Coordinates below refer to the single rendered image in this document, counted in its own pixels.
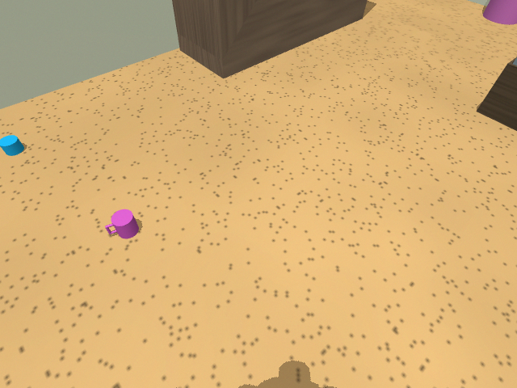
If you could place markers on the bed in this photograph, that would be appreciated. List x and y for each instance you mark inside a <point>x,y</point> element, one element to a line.
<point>500,104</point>

